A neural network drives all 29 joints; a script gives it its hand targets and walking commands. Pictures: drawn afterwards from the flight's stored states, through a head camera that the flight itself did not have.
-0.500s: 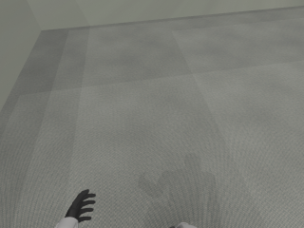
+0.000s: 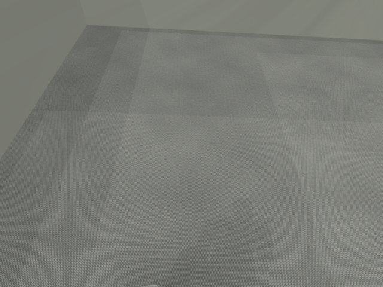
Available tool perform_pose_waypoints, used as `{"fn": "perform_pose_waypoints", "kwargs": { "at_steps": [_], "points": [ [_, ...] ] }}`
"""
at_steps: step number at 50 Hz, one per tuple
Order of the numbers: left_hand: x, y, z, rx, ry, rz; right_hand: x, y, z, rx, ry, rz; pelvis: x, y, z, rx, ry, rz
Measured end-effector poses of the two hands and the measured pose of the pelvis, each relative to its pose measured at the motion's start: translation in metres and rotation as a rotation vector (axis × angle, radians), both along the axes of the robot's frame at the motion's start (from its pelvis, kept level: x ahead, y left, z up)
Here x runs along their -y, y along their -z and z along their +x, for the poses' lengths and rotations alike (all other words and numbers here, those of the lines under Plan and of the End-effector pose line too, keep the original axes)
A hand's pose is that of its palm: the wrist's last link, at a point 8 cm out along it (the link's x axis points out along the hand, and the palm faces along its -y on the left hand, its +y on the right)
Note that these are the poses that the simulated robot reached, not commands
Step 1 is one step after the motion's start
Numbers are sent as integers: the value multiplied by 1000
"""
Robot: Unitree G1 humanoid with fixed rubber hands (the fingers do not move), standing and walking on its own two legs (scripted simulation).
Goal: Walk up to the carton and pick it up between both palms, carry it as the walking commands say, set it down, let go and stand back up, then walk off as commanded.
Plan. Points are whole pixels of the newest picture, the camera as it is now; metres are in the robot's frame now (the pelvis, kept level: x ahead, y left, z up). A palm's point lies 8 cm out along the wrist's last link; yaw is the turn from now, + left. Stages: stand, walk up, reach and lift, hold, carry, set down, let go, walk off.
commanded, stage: stand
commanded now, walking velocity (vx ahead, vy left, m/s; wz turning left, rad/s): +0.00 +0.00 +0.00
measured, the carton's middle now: out of the picture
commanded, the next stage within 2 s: none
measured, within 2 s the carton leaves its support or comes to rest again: neither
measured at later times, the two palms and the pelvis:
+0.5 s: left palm out of the picture +0.04 +0.21 -0.13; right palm out of the picture +0.02 -0.22 -0.13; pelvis +0.04 +0.00 +0.02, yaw +0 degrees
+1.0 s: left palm out of the picture +0.03 +0.19 -0.13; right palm out of the picture +0.03 -0.22 -0.13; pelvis +0.06 -0.01 +0.02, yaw +0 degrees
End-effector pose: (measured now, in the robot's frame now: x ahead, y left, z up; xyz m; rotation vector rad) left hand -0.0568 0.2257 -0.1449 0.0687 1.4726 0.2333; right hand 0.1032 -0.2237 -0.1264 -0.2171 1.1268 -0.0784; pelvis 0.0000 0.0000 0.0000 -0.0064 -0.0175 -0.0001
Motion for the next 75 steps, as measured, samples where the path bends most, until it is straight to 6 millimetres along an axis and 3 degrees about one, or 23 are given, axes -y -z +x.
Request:
{"fn": "perform_pose_waypoints", "kwargs": {
  "at_steps": [6, 11, 18, 29, 41, 75],
  "points": [
    [-15, -4, 83, 104, 93, 4, -10, -2, -38, -104, 88, -11, -12, -9, 15, -4, 11, 2],
    [-13, -7, 110, 135, 122, 25, -12, 7, -63, -164, 133, 19, -11, -8, 21, 1, 14, 20],
    [1, -17, 102, 114, 119, 22, -9, 9, -70, -198, 163, 52, -5, -14, 31, 10, 6, 8],
    [19, -13, 91, 73, 86, -13, -3, 5, -82, -272, 163, 34, 4, -16, 42, 10, -1, 1],
    [27, -12, 82, 25, 73, -22, -6, 6, -74, -294, 160, 41, 8, -16, 53, 7, -4, 2],
    [42, -13, 85, -13, 63, -27, -3, 9, -65, -337, 162, 53, 17, -15, 74, -1, -4, 9]
  ]
}}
